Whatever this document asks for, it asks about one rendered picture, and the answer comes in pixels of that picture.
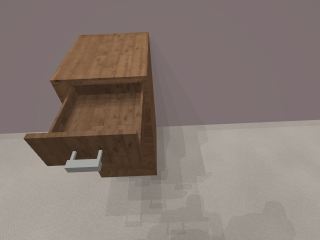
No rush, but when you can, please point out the drawer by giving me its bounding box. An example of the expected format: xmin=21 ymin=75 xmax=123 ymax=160
xmin=23 ymin=81 xmax=145 ymax=166

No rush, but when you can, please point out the cabinet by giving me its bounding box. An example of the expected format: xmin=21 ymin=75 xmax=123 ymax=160
xmin=50 ymin=32 xmax=157 ymax=178

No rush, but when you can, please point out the handle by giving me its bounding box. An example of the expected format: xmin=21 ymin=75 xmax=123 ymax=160
xmin=64 ymin=150 xmax=103 ymax=173

